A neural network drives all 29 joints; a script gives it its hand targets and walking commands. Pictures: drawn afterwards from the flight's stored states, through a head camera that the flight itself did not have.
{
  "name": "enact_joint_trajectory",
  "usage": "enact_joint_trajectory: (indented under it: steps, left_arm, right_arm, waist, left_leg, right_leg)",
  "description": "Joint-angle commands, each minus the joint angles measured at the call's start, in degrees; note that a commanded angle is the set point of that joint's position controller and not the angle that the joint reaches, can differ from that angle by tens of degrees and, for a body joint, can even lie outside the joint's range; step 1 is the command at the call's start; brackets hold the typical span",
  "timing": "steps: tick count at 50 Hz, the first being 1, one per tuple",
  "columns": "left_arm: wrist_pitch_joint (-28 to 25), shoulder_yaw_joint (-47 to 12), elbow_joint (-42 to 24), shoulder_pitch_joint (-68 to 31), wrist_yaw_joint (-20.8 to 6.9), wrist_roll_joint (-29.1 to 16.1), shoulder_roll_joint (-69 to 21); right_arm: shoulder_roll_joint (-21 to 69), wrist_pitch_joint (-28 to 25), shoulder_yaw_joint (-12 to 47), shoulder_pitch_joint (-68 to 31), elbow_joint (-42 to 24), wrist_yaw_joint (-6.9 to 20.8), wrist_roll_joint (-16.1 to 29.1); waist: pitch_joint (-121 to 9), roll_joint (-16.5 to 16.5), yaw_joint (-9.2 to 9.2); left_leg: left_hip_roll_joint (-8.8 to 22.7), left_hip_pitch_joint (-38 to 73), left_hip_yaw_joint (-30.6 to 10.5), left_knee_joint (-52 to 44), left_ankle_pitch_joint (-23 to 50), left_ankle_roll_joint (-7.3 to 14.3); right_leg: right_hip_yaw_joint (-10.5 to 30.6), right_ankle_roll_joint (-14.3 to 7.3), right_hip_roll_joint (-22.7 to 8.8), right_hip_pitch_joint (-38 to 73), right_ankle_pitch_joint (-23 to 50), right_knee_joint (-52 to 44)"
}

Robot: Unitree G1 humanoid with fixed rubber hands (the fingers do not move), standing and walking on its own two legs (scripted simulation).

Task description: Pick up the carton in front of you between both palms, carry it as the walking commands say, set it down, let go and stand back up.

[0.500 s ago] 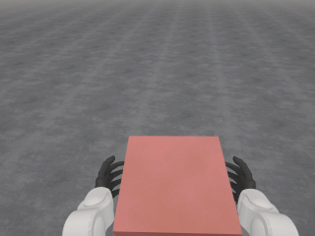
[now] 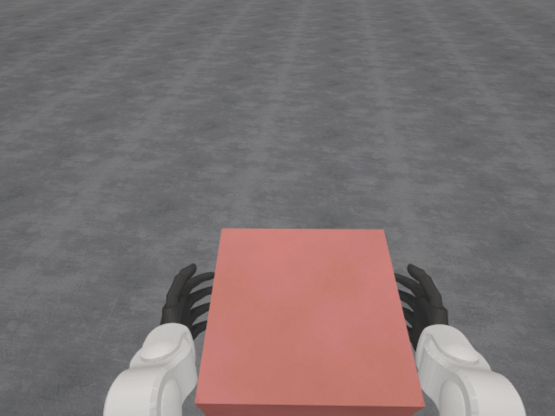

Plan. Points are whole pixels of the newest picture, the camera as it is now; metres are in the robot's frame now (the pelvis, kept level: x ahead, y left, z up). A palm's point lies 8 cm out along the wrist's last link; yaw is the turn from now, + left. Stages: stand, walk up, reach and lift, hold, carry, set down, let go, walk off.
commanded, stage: carry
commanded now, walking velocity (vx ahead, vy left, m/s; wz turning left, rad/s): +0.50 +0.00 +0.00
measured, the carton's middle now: (300, 340) +0.24 +0.00 +0.03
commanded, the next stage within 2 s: none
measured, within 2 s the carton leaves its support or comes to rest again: neither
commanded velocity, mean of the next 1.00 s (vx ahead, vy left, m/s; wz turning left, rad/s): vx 0.39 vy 0.00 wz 0.00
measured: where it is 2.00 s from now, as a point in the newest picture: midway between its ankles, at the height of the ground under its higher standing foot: (285, 304)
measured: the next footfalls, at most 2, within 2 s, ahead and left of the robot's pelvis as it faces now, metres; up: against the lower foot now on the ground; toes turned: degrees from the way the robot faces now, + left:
right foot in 0.06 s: +0.23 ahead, -0.12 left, +0.00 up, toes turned -11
left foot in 0.58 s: +0.54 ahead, +0.11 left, +0.00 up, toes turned +12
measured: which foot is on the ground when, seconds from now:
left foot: down 0.00-0.08, up 0.10-0.56, down 0.58-1.00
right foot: up 0.00-0.04, down 0.06-0.62, up 0.64-1.00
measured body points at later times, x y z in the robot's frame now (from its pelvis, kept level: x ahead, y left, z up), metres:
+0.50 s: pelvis +0.31 -0.02 +0.00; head +0.30 -0.02 +0.45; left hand +0.55 +0.13 +0.09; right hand +0.55 -0.17 +0.09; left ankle +0.46 +0.12 -0.71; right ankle +0.19 -0.11 -0.74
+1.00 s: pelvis +0.63 +0.01 +0.00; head +0.63 +0.02 +0.45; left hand +0.87 +0.16 +0.08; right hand +0.87 -0.14 +0.09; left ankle +0.50 +0.10 -0.74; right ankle +0.78 -0.12 -0.71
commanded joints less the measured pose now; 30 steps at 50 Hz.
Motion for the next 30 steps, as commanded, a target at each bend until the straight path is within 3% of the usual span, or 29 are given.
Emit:
enact_joint_trajectory:
  steps: [1, 2, 3, 4, 6, 7, 8, 10, 14, 18, 24, 25, 27, 28, 29, 30]
  left_arm:
    - [0.74, -28.25, -2.80, -17.23, 0.43, -9.23, -30.41]
    - [0.78, -28.00, -2.74, -16.68, 0.61, -8.95, -30.14]
    - [0.68, -28.07, -2.60, -16.98, 0.62, -9.31, -30.07]
    - [0.62, -28.33, -2.38, -16.33, 0.27, -9.83, -32.41]
    - [-0.20, -29.12, -3.49, -18.67, -1.11, -10.87, -38.14]
    - [-0.89, -30.17, -4.27, -20.91, -1.75, -11.18, -40.51]
    - [-1.49, -30.58, -4.35, -21.58, -2.35, -11.06, -42.03]
    - [-2.06, -31.74, -4.09, -22.64, -3.26, -11.20, -42.62]
    - [-2.08, -32.43, -3.95, -20.63, -3.89, -11.53, -40.51]
    - [-1.12, -31.09, -4.11, -19.26, -2.66, -10.55, -36.69]
    - [0.79, -28.74, -2.86, -17.61, -0.36, -8.43, -32.52]
    - [0.88, -28.78, -3.01, -18.13, -0.20, -8.38, -32.64]
    - [0.99, -29.51, -3.26, -19.54, -0.03, -8.42, -33.05]
    - [0.98, -30.04, -3.98, -20.31, 0.00, -8.65, -33.37]
    - [0.95, -31.28, -4.97, -20.09, -0.20, -9.26, -34.43]
    - [0.57, -32.62, -5.32, -20.05, -0.69, -10.01, -36.03]
  right_arm:
    - [28.34, 1.82, 28.70, -17.99, -6.00, -0.95, 8.18]
    - [27.95, 2.15, 29.00, -19.09, -6.85, -1.02, 8.40]
    - [28.95, 2.42, 30.04, -18.74, -8.09, -0.83, 9.09]
    - [29.95, 2.47, 30.63, -19.03, -7.61, -0.51, 9.66]
    - [36.52, 1.47, 31.51, -20.14, -6.46, 0.52, 10.09]
    - [38.86, 0.93, 31.56, -20.72, -6.11, 1.14, 9.87]
    - [40.65, 0.42, 32.23, -21.21, -5.79, 1.65, 9.87]
    - [42.07, -0.47, 32.20, -21.32, -4.73, 1.90, 9.00]
    - [40.38, -0.75, 32.18, -19.61, -5.18, 1.62, 7.92]
    - [36.98, 0.56, 31.93, -19.92, -6.19, 1.03, 8.55]
    - [31.99, 2.72, 30.15, -19.49, -5.26, 0.20, 9.20]
    - [31.77, 2.77, 29.81, -19.47, -5.02, 0.22, 9.31]
    - [31.78, 2.52, 28.83, -17.45, -3.19, 0.23, 8.94]
    - [31.44, 2.21, 28.26, -17.32, -2.85, 0.27, 8.64]
    - [31.54, 1.80, 27.96, -16.44, -2.74, 0.34, 8.61]
    - [34.58, 1.37, 28.58, -16.56, -3.45, 0.86, 9.55]
  waist:
    - [-6.67, 4.83, 1.35]
    - [-13.17, -4.01, 2.64]
    - [-16.88, -19.95, 1.57]
    - [-15.42, -16.32, 1.78]
    - [-14.09, -6.97, 1.18]
    - [-13.02, -5.01, 1.11]
    - [-12.23, -3.67, 0.93]
    - [-10.41, -5.46, 0.67]
    - [-5.34, -5.77, 0.62]
    - [-1.37, -6.35, 0.88]
    - [1.21, -7.34, 1.41]
    - [0.42, -7.32, 1.29]
    - [-6.52, -3.43, -0.84]
    - [-10.98, 4.58, -2.01]
    - [-15.75, 20.47, -1.15]
    - [-14.46, 17.99, -1.29]
  left_leg:
    - [8.03, -8.05, 2.33, 22.20, 37.19, 2.46]
    - [4.70, -19.71, 1.52, 38.26, 24.15, 0.26]
    - [-2.61, -35.76, -1.68, 54.50, -3.09, -1.30]
    - [-0.91, -41.29, -8.89, 62.04, -7.83, 0.15]
    - [3.64, -43.25, -11.85, 63.02, -4.14, 1.70]
    - [4.91, -41.35, -11.95, 59.10, -0.88, 1.80]
    - [6.16, -39.01, -11.73, 55.51, 1.53, 1.43]
    - [5.81, -37.69, -9.65, 50.30, 4.74, 1.24]
    - [5.76, -39.87, -6.44, 37.00, 11.12, 0.06]
    - [4.58, -39.49, -3.27, 25.98, 15.87, -0.09]
    - [2.55, -36.96, 0.14, 17.84, 15.61, 0.66]
    - [1.82, -33.70, 1.09, 16.67, 14.44, 1.13]
    - [-1.28, -14.59, 3.85, 13.84, 8.38, 3.08]
    - [8.57, -1.30, -10.79, 11.46, 4.94, 5.86]
    - [21.43, 10.34, -36.54, 4.93, 7.27, 11.81]
    - [23.11, 12.44, -38.75, 2.31, 19.67, 14.81]
  right_leg:
    - [-6.53, -2.49, 6.10, 25.10, -6.39, -6.51]
    - [8.83, -4.87, -4.39, 39.12, -10.96, -8.14]
    - [36.15, -11.59, -18.42, 48.80, -10.92, -15.33]
    - [37.81, -13.30, -19.16, 47.49, -5.92, -18.35]
    - [25.84, -8.98, -16.72, 42.09, 1.93, -15.96]
    - [22.21, -8.00, -15.47, 37.56, 0.33, -17.43]
    - [18.66, -6.96, -14.02, 33.51, -4.18, -20.00]
    - [13.93, -6.56, -12.41, 29.77, -8.12, -22.73]
    - [8.14, -7.64, -10.77, 30.25, -9.65, -26.72]
    - [4.34, -7.53, -9.15, 31.70, -3.40, -25.78]
    - [2.06, -6.28, -8.90, 36.45, 6.90, -21.48]
    - [1.36, -5.62, -8.67, 36.83, 10.93, -18.62]
    - [-3.34, -2.92, -5.15, 31.26, 19.07, -0.44]
    - [-3.74, -0.29, -1.81, 18.91, 9.46, 15.15]
    - [-1.25, 2.36, 5.71, 2.43, -15.49, 31.24]
    - [4.40, 0.98, 5.87, -5.14, -25.20, 39.69]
